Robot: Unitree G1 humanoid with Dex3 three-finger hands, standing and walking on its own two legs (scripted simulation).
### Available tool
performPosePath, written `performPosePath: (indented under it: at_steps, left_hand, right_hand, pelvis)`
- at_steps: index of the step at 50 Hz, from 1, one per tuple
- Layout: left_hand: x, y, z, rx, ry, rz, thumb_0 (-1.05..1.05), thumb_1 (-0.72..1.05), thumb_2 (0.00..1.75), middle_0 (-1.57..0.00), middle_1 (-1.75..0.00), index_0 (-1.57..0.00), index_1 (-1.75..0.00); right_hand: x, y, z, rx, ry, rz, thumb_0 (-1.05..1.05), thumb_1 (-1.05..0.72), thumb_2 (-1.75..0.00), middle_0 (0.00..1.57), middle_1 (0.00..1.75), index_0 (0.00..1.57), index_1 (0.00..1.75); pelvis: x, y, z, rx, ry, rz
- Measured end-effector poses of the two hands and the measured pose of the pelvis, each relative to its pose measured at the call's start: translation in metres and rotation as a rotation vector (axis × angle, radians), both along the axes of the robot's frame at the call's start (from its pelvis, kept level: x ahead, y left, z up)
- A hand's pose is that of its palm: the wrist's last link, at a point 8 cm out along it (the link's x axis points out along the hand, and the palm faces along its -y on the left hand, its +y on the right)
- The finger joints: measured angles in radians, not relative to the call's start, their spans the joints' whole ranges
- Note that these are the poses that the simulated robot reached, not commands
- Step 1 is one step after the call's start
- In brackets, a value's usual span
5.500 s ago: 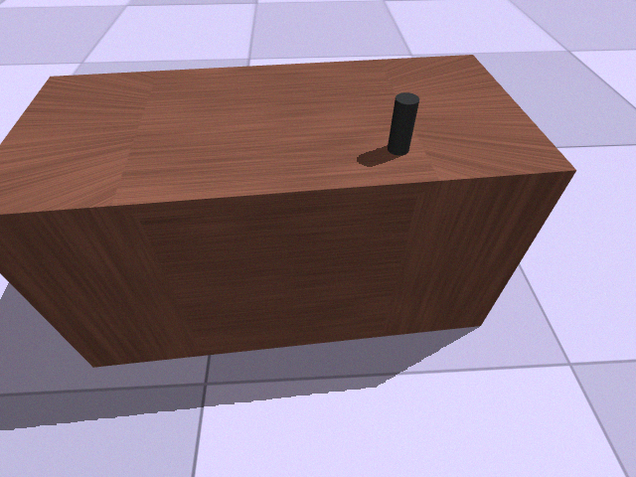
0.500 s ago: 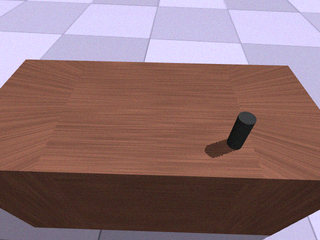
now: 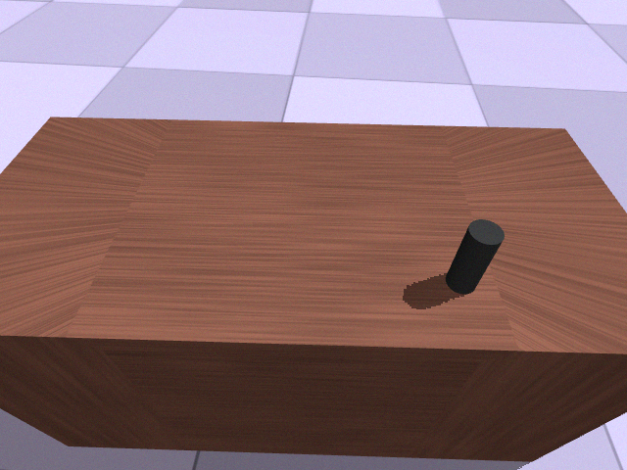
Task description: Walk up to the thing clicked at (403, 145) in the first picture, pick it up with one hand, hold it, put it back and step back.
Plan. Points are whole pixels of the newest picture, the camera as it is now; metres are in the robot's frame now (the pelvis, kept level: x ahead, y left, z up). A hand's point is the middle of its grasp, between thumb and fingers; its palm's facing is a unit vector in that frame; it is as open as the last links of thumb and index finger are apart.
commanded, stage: stand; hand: right
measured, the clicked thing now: (472, 258) +0.45 -0.24 -0.02
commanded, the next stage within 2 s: rise first in 0.20 s
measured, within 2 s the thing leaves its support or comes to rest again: neither
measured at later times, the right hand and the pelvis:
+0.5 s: hand out of the picture +0.15 -0.24 -0.14, palm faces +0.15 +0.94 -0.31, open 9.9 cm; pelvis -0.02 +0.00 -0.01, yaw -1 degrees
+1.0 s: hand (563, 454) +0.18 -0.27 -0.03, palm faces +0.30 +0.89 -0.35, open 17.3 cm; pelvis +0.01 -0.01 +0.00, yaw -2 degrees
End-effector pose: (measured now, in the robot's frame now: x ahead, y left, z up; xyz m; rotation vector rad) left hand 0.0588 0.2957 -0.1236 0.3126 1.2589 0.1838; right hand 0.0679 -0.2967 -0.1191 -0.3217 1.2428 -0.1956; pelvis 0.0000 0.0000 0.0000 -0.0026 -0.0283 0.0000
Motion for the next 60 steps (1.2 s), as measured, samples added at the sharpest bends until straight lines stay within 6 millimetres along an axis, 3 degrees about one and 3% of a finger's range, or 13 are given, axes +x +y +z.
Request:
performPosePath:
  at_steps: [16, 19, 25, 29, 36, 43, 50, 60]
  left_hand:
    - [0.005, 0.0, 0.001, 0.003, -0.012, -0.005, 0.0, 0.9, 0.9, -0.2, -0.3, -0.2, -0.3]
    - [0.023, -0.005, 0.003, -0.008, -0.129, 0.021, 0.01, 0.86, 0.86, -0.17, -0.26, -0.17, -0.26]
    - [0.076, -0.017, 0.011, -0.016, -0.327, 0.042, 0.01, 0.61, 0.6, -0.09, -0.13, -0.09, -0.14]
    - [0.091, -0.024, 0.019, -0.02, -0.386, 0.041, 0.01, 0.38, 0.4, -0.07, -0.09, -0.07, -0.09]
    - [0.093, -0.039, 0.025, -0.034, -0.424, 0.029, 0.0, -0.02, 0.18, -0.06, -0.06, -0.06, -0.05]
    - [0.105, -0.057, 0.039, -0.057, -0.512, -0.02, 0.0, -0.34, 0.08, -0.06, -0.05, -0.07, -0.05]
    - [0.113, -0.064, 0.048, -0.076, -0.564, -0.035, -0.01, -0.47, 0.05, -0.06, -0.05, -0.07, -0.05]
    - [0.098, -0.055, 0.041, -0.056, -0.512, -0.003, -0.01, -0.52, 0.05, -0.06, -0.05, -0.06, -0.05]
  right_hand:
    - [0.003, 0.001, 0.0, 0.002, -0.008, -0.001, 0.01, -0.91, -0.89, 0.21, 0.3, 0.21, 0.29]
    - [0.019, 0.007, 0.003, 0.012, -0.116, -0.029, 0.01, -0.87, -0.85, 0.18, 0.26, 0.18, 0.25]
    - [0.061, 0.01, 0.015, 0.01, -0.324, -0.077, 0.01, -0.61, -0.6, 0.12, 0.14, 0.11, 0.13]
    - [0.068, 0.003, 0.032, -0.013, -0.415, -0.09, 0.01, -0.37, -0.4, 0.1, 0.1, 0.09, 0.09]
    - [0.06, -0.012, 0.061, -0.073, -0.5, -0.093, 0.01, 0.05, -0.19, 0.07, 0.07, 0.07, 0.06]
    - [0.068, -0.014, 0.092, -0.106, -0.638, -0.07, 0.0, 0.36, -0.09, 0.06, 0.06, 0.06, 0.06]
    - [0.074, -0.017, 0.117, -0.119, -0.755, -0.061, 0.0, 0.51, -0.05, 0.05, 0.06, 0.06, 0.06]
    - [0.071, -0.021, 0.142, -0.146, -0.848, -0.025, -0.01, 0.57, -0.04, 0.05, 0.06, 0.06, 0.06]
  pelvis:
    - [0.002, 0.0, 0.0, 0.0, -0.003, -0.001]
    - [-0.005, 0.0, -0.003, 0.0, 0.009, -0.007]
    - [-0.017, -0.002, -0.008, -0.002, 0.064, -0.012]
    - [-0.012, -0.003, -0.007, 0.002, 0.074, -0.02]
    - [-0.003, -0.007, -0.005, 0.007, 0.055, -0.031]
    - [0.002, -0.009, -0.004, 0.007, 0.029, -0.037]
    - [0.006, -0.012, -0.004, 0.008, 0.007, -0.039]
    - [0.003, -0.015, -0.004, 0.009, -0.012, -0.035]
